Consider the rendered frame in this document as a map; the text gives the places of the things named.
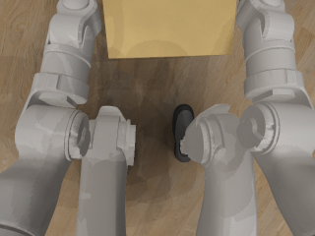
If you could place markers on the right robot upper arm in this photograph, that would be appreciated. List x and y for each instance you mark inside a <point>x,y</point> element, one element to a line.
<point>281,138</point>

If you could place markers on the right robot forearm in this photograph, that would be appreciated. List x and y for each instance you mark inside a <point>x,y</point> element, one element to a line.
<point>269,53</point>

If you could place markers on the left robot forearm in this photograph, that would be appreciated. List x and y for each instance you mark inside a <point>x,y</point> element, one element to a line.
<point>67,57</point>

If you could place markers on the carton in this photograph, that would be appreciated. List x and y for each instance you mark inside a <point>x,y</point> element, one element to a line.
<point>168,28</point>

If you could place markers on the robot right thigh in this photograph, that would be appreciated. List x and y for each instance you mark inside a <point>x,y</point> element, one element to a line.
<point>229,206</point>

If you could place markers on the left robot upper arm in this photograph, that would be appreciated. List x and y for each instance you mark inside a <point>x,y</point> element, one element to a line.
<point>48,139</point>

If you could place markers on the right robot foot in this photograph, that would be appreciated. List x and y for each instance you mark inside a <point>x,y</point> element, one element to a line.
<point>183,115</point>

